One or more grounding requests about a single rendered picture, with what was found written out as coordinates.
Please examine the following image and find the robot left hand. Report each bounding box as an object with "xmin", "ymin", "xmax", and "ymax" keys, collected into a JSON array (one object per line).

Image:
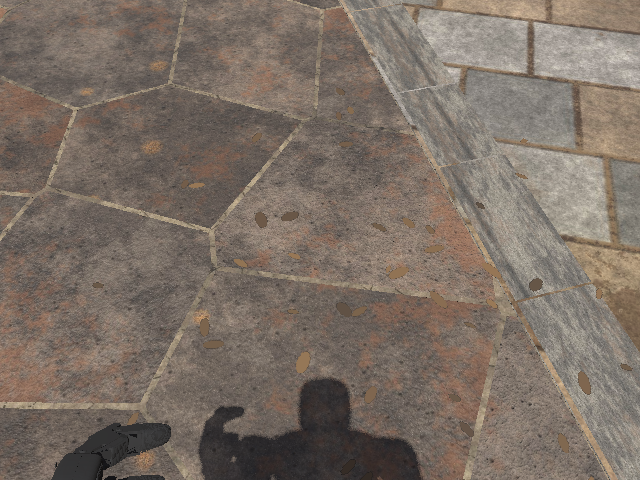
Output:
[{"xmin": 51, "ymin": 423, "xmax": 171, "ymax": 480}]

